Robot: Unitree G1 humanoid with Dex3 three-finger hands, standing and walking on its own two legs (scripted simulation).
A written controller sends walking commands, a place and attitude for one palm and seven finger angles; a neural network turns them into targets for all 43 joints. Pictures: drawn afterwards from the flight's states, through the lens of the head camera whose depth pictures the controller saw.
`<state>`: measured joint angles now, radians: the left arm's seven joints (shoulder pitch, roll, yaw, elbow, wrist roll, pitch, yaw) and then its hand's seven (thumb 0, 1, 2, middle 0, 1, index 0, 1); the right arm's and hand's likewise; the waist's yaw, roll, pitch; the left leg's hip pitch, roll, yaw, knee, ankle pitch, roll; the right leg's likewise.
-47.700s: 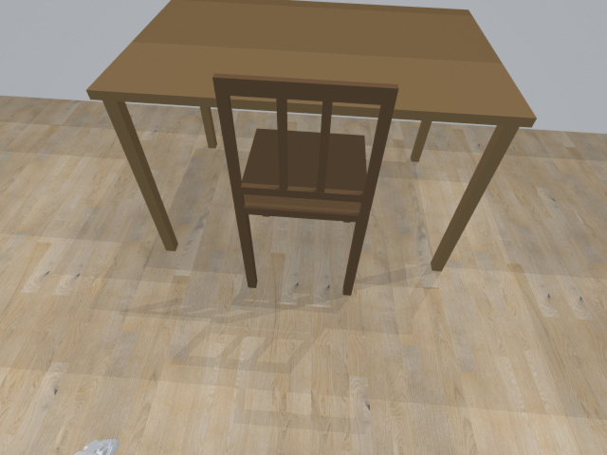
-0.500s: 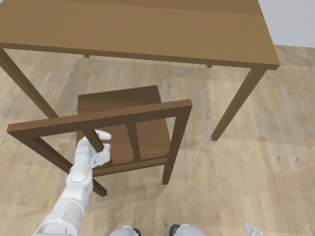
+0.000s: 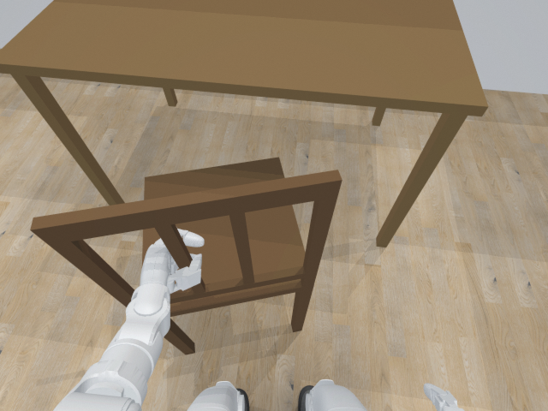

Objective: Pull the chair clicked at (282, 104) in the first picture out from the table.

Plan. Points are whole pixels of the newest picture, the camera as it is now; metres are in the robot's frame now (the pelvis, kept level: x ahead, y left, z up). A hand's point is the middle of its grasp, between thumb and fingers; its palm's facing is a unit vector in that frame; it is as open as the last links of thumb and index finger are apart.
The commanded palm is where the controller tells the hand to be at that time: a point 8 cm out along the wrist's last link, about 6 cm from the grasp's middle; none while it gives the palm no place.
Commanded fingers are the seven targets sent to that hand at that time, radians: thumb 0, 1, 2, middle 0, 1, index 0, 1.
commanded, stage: step backward, pulling the chair out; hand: left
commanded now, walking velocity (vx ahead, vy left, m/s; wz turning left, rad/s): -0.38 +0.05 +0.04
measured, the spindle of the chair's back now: (184, 261) +0.36 +0.17 -0.08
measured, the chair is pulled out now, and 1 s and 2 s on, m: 0.30 0.36 0.59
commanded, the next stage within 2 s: stop walking, hand still on the chair in 1.80 s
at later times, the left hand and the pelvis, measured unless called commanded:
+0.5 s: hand (192, 281) +0.32 +0.15 -0.06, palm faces +0.03 -0.98 -0.21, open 5.4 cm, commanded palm +0.29 +0.20 -0.06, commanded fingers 0.00 0.90 0.90 -0.50 -1.45 -0.50 -1.45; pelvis -0.03 +0.00 +0.00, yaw +1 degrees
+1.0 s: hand (186, 306) +0.27 +0.15 -0.06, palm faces +0.01 -0.98 -0.20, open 5.4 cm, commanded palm +0.24 +0.20 -0.06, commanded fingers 0.00 0.90 0.90 -0.50 -1.45 -0.50 -1.45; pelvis -0.08 +0.02 +0.00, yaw +1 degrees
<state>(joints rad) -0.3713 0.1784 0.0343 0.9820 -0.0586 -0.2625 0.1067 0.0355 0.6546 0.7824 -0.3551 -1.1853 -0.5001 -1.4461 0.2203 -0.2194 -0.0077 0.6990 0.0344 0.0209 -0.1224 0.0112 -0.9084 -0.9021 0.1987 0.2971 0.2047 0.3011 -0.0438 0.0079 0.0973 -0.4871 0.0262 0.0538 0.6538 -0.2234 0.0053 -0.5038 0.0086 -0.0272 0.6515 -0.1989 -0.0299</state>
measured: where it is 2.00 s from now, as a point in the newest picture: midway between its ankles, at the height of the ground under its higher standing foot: outside the picture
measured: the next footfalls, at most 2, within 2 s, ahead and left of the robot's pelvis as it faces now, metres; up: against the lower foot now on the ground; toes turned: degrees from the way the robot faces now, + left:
left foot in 0.18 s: +0.02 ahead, +0.15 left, +0.00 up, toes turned +1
right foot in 0.74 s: +0.05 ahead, -0.11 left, +0.00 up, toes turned -1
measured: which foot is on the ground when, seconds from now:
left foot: down 0.00-0.04, up 0.06-0.16, down 0.18-1.00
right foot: down 0.00-0.64, up 0.66-0.72, down 0.74-1.00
